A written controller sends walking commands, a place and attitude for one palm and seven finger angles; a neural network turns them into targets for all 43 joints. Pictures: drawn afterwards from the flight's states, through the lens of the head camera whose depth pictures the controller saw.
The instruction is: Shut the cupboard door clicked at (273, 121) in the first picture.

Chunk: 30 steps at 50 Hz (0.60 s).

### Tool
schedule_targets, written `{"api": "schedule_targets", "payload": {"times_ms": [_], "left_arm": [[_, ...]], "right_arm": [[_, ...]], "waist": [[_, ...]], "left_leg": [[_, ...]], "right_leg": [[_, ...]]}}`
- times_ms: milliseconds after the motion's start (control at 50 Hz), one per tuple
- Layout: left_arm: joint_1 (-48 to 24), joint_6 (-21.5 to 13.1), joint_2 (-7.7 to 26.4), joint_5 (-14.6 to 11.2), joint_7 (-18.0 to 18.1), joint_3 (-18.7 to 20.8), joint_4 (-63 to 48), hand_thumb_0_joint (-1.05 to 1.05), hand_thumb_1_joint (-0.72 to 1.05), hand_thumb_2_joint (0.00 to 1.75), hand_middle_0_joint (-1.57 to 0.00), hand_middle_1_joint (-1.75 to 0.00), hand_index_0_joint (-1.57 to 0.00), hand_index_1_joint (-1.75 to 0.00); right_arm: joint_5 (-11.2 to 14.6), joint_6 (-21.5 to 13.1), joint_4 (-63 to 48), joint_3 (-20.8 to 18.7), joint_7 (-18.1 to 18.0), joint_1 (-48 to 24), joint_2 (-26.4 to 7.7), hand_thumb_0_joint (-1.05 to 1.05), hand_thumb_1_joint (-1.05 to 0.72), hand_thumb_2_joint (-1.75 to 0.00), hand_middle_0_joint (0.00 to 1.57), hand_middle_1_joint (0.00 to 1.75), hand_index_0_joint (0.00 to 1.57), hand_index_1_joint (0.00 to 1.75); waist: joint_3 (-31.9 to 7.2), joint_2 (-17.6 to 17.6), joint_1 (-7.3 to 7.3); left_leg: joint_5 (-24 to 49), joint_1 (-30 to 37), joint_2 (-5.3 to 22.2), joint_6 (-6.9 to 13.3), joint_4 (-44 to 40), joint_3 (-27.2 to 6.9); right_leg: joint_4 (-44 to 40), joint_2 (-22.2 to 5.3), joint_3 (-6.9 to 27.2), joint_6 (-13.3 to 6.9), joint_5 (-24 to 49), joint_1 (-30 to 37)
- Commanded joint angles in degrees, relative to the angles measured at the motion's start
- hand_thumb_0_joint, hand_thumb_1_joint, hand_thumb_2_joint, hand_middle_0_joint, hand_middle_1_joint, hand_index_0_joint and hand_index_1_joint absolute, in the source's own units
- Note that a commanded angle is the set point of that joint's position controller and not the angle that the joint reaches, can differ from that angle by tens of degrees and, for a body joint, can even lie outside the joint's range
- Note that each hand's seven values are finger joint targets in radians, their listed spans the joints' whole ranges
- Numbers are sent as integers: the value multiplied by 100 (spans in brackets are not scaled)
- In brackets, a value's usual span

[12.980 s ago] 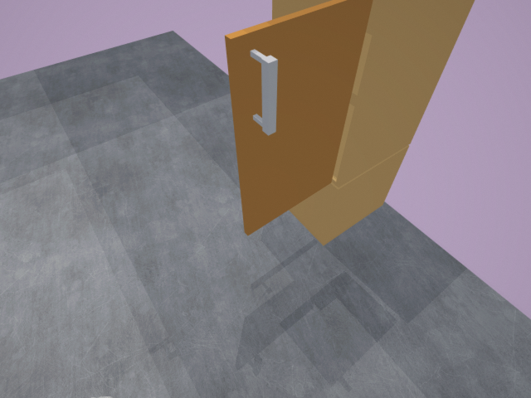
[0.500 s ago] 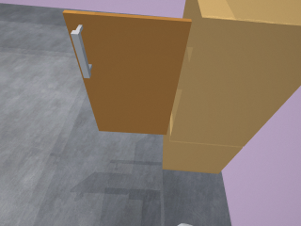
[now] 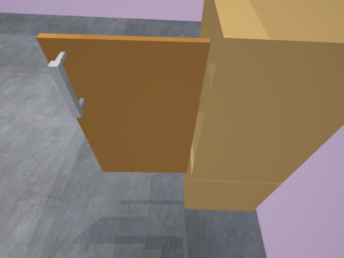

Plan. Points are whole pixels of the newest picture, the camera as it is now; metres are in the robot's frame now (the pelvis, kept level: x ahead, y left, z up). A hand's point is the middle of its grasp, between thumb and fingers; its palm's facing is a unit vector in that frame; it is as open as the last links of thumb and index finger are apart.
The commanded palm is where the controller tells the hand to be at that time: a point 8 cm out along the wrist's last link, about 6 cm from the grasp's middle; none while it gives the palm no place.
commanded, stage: come to a stop and stand still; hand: left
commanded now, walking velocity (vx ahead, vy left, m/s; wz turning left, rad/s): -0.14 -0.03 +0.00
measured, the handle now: (70, 86) +0.45 +0.27 +0.14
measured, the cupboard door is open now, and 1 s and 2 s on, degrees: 92 92 92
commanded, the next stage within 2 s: look again from close up in 1.20 s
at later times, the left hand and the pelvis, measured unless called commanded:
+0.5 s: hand out of the picture +0.03 +0.19 -0.17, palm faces +0.00 -0.98 -0.21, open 7.4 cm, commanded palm none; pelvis -0.02 +0.01 +0.00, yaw +0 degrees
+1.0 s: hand out of the picture -0.01 +0.25 -0.17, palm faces -0.02 -0.97 -0.26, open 7.4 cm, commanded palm none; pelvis -0.04 +0.05 +0.00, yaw +0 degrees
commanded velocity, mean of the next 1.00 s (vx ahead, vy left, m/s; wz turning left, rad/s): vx -0.01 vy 0.00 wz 0.00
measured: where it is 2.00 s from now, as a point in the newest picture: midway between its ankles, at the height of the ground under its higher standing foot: outside the picture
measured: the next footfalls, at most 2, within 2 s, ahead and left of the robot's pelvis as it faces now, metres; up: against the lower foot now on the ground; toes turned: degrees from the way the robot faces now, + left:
none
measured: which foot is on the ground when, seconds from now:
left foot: down 0.00-1.00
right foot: down 0.00-1.00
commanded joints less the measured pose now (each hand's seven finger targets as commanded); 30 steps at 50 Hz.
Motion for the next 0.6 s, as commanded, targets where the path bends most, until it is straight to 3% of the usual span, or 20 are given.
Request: {"api": "schedule_targets", "payload": {"times_ms": [0, 60, 100, 120, 160, 180, 200, 220, 240, 260, 280, 320, 360, 420, 500, 580], "left_arm": [[439, 27, 521, 14, 24, 129, -283, 0, 90, 90, -20, -30, -20, -30], [539, 27, 656, 52, 6, 147, -307, 0, 90, 90, -20, -30, -20, -30], [569, -32, 778, 64, 12, 146, -267, 0, 90, 90, -20, -30, -20, -30], [543, -64, 863, 56, 12, 140, -274, 0, 90, 90, -20, -30, -20, -30], [401, -98, 904, 31, 6, 101, -234, 0, 90, 90, -20, -30, -20, -30], [343, -114, 877, 26, 4, 86, -230, 0, 90, 90, -20, -30, -20, -30], [519, -134, 1329, 114, 65, -23, -526, 0, 90, 90, -20, -30, -20, -30], [699, -68, 909, 46, 73, -8, -666, 0, 90, 90, -20, -30, -20, -30], [731, -78, 746, 48, 84, -59, -607, 0, 90, 90, -20, -30, -20, -30], [758, -87, 816, 42, 81, -80, -632, 0, 90, 90, -20, -30, -20, -30], [853, -108, 828, 41, 78, -68, -665, 0, 90, 90, -20, -30, -20, -30], [770, -164, 974, 62, 93, -48, -698, 0, 90, 90, -20, -30, -20, -30], [640, -204, 1098, 65, 94, -16, -737, 0, 90, 90, -20, -30, -20, -30], [494, -228, 1134, 58, 79, -29, -780, 0, 90, 90, -20, -30, -20, -30], [585, -199, 1011, 44, 68, -59, -759, 0, 90, 90, -20, -30, -20, -30], [538, -162, 1059, 28, 48, -64, -674, 0, 90, 90, -20, -30, -20, -30]], "right_arm": [[-23, -17, -237, -186, -55, 404, -869, 0, -90, -90, 20, 30, 20, 30], [-17, 12, -403, -218, -36, 174, -884, 0, -90, -90, 20, 30, 20, 30], [6, 36, -409, -203, -28, 262, -716, 0, -90, -90, 20, 30, 20, 30], [31, 51, -393, -194, -12, 344, -664, 0, -90, -90, 20, 30, 20, 30], [56, 61, -338, -125, 23, 323, -539, 0, -90, -90, 20, 30, 20, 30], [49, 51, -301, -109, 37, 333, -525, 0, -90, -90, 20, 30, 20, 30], [-64, -109, -799, -118, 71, 209, -875, 0, -90, -90, 20, 30, 20, 30], [-77, -230, -891, -231, 43, 102, -1071, 0, -90, -90, 20, 30, 20, 30], [-71, -226, -849, -227, 34, -55, -969, 0, -90, -90, 20, 30, 20, 30], [-35, -208, -915, -212, 36, -150, -958, 0, -90, -90, 20, 30, 20, 30], [-23, -186, -988, -202, 44, -173, -898, 0, -90, -90, 20, 30, 20, 30], [-21, -138, -1043, -159, 89, -72, -802, 0, -90, -90, 20, 30, 20, 30], [-13, -131, -1007, -161, 92, -5, -816, 0, -90, -90, 20, 30, 20, 30], [-30, -184, -963, -146, 125, 22, -956, 0, -90, -90, 20, 30, 20, 30], [-41, -258, -907, -106, 116, -138, -1086, 0, -90, -90, 20, 30, 20, 30], [-37, -237, -889, -93, 129, -260, -1209, 0, -90, -90, 20, 30, 20, 30]], "waist": [[-368, 648, 92], [-364, 328, 89], [-586, -414, 6], [-692, -662, -54], [-613, -780, -121], [-596, -711, -143], [-296, 24, -203], [-761, 259, -10], [-962, 476, 42], [-850, 581, 57], [-773, 365, 70], [-549, -263, -37], [-336, -317, -112], [-240, -94, -128], [-365, 403, 33], [-150, 334, 36]], "left_leg": [[3952, 135, 1212, 383, -419, -893], [2782, -174, 921, 191, -185, -684], [1959, -95, 514, -36, 220, -340], [1426, -28, 332, -128, 390, -214], [552, 46, 178, -185, 278, -263], [639, 131, 220, -167, 80, -301], [1566, -108, 248, -75, -467, -721], [2258, -67, 669, 78, -75, -706], [2506, 20, 726, 152, 27, -707], [2510, -4, 645, 154, 104, -670], [2051, -183, 543, 116, 231, -589], [871, -526, 305, 39, 367, -396], [489, -578, 230, 13, 334, -435], [773, -349, 328, 100, 51, -521], [1505, -393, 602, 196, -292, -713], [917, -587, 612, 188, -556, -804]], "right_leg": [[128, -215, 303, -32, 753, 180], [-193, -441, 610, -112, 2042, 361], [-496, -868, 1001, -375, 2957, 478], [-726, -1152, 1229, -527, 3180, 490], [-1014, -1272, 1309, -659, 3039, 370], [-1040, -1196, 1216, -590, 2762, 305], [-158, -624, 1120, -332, 2688, 716], [-6, -515, 716, -138, 1714, 411], [-173, -410, 707, -193, 1652, 423], [-262, -454, 727, -201, 1864, 416], [-431, -535, 867, -231, 1956, 415], [-716, -868, 1272, -344, 1986, 450], [-979, -984, 1432, -448, 1404, 198], [-900, -756, 1105, -334, 1123, 49], [-603, -473, 691, -173, 1260, 382], [-715, -454, 634, -97, 811, 307]]}}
